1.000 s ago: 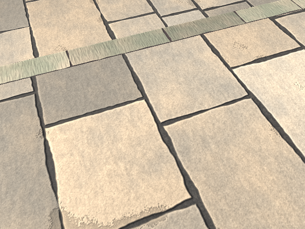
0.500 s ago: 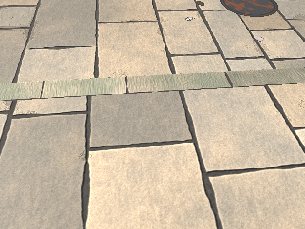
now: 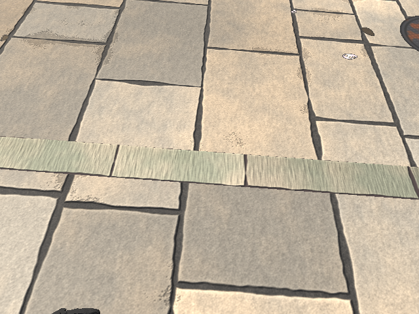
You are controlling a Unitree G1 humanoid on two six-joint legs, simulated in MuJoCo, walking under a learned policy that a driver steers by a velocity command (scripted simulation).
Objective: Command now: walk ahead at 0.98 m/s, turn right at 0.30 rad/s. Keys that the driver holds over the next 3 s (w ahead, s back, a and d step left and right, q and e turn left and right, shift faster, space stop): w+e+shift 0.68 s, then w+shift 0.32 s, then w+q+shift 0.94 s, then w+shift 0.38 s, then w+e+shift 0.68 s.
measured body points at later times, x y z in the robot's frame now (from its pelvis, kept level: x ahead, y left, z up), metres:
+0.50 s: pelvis +0.49 -0.01 +0.00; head +0.51 -0.02 +0.45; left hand +0.58 +0.25 -0.12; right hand +0.69 -0.29 -0.03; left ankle +0.75 +0.09 -0.70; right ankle +0.34 -0.05 -0.73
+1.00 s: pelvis +0.87 -0.19 -0.03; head +0.89 -0.22 +0.42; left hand +1.20 -0.26 -0.07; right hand +0.61 -0.30 -0.16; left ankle +0.76 +0.09 -0.72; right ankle +0.95 -0.39 -0.72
